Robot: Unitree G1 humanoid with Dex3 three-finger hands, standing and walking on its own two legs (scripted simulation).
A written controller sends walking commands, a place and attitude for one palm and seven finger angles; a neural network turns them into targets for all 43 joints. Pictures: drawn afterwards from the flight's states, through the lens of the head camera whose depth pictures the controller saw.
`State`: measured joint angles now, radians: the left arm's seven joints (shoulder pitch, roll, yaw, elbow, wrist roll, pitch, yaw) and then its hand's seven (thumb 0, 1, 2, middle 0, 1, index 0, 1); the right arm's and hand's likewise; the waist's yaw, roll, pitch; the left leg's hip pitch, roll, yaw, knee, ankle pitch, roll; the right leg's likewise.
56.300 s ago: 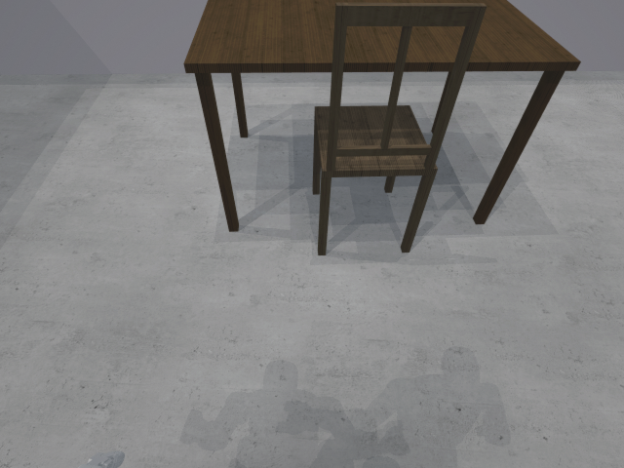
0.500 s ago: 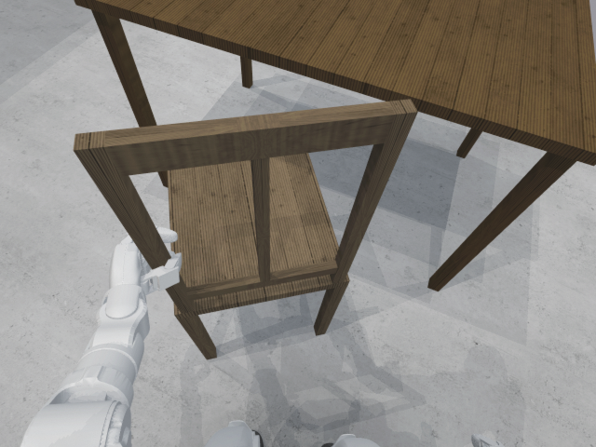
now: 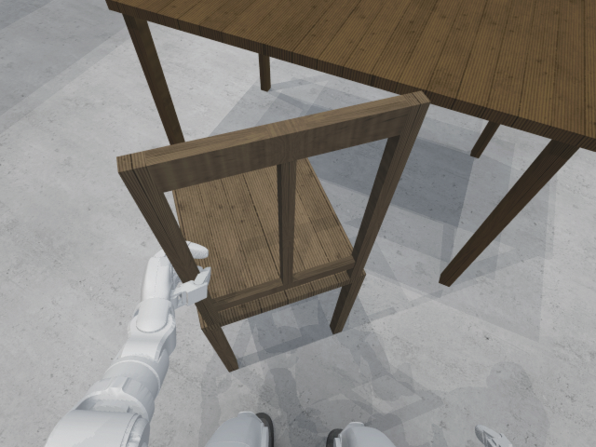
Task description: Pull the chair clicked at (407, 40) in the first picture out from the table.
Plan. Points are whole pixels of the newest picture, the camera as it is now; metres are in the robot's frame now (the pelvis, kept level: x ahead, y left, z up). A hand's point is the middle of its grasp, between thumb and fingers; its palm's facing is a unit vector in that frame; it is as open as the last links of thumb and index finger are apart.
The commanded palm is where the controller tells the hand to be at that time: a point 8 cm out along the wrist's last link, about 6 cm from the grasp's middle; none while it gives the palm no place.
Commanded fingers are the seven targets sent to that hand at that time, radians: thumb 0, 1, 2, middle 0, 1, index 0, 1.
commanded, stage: step backward, pulling the chair out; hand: left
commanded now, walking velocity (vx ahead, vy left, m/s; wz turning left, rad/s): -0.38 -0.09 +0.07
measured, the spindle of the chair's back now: (286, 233) +0.43 +0.03 -0.04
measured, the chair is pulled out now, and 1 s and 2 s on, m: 0.36 0.44 0.49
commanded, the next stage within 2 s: stop walking, hand still on the chair in 1.10 s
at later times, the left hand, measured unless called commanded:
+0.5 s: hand (202, 297) +0.33 +0.16 -0.06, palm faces +0.11 -0.98 -0.18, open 5.7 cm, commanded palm +0.30 +0.21 -0.06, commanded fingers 0.00 0.90 0.90 -0.50 -1.45 -0.50 -1.45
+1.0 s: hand (207, 343) +0.26 +0.14 -0.06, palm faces +0.09 -0.98 -0.17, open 5.7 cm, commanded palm +0.25 +0.19 -0.06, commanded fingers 0.00 0.90 0.90 -0.50 -1.45 -0.50 -1.45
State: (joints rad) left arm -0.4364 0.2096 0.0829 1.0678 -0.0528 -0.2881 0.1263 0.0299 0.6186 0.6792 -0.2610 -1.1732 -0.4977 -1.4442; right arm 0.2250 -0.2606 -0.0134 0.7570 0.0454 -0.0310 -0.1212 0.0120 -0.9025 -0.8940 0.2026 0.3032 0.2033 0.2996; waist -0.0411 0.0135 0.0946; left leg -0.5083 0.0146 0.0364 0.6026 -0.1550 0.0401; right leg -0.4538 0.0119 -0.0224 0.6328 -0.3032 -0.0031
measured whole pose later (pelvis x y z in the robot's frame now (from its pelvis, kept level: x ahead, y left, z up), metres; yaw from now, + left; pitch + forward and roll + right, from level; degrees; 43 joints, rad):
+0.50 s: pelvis -0.04 +0.00 +0.00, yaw +3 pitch +4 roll +1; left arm -0.51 0.19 0.06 0.98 -0.04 -0.20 0.12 0.03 0.62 0.68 -0.22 -1.19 -0.50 -1.44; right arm 0.17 -0.28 -0.03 0.75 0.03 -0.01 -0.12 0.01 -0.90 -0.89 0.20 0.30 0.20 0.30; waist -0.06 -0.03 0.16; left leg -0.34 0.02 -0.02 0.58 -0.31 -0.05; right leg -0.51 -0.08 -0.05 0.59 -0.13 0.02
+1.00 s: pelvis -0.08 -0.01 +0.00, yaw +3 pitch +2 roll +0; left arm -0.45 0.15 0.04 1.01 -0.05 -0.21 0.10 0.01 0.62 0.68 -0.17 -1.19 -0.50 -1.44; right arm 0.27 -0.25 -0.02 0.74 0.03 0.00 -0.11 0.01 -0.90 -0.89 0.20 0.30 0.20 0.30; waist -0.04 0.02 0.12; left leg -0.36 0.04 0.00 0.66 -0.34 -0.03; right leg -0.46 -0.04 -0.04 0.68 -0.22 0.01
